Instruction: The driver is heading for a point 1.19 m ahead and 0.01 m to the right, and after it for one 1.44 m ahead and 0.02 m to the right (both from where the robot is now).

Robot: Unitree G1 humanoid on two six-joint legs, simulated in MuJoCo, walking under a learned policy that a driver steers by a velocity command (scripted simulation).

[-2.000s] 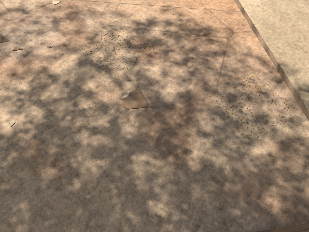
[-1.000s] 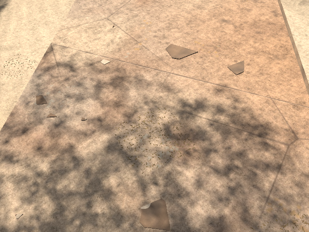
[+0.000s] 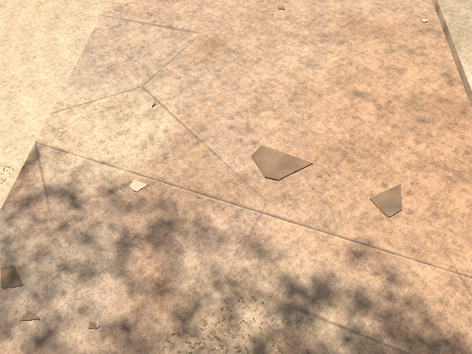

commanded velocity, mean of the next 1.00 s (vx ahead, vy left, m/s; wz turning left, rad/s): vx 0.30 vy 0.00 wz -0.18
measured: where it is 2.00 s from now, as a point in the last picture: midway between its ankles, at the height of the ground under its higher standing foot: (291, 288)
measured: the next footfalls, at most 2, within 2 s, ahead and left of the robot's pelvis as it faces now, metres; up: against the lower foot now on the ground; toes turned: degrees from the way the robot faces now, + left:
left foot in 0.28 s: +0.34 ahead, +0.12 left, +0.00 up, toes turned -8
right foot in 0.68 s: +0.33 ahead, -0.08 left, +0.00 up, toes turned -8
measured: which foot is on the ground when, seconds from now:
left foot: up 0.00-0.26, down 0.28-1.00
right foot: down 0.00-0.28, up 0.30-0.66, down 0.68-0.90, up 0.92-1.00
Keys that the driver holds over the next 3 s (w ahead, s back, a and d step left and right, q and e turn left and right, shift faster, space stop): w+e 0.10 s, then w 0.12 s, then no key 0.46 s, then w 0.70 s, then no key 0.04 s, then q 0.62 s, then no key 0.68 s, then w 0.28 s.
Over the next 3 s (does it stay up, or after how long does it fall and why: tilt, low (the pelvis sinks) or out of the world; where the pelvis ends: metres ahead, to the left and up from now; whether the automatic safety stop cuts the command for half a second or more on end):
stays up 0.68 -0.09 0.00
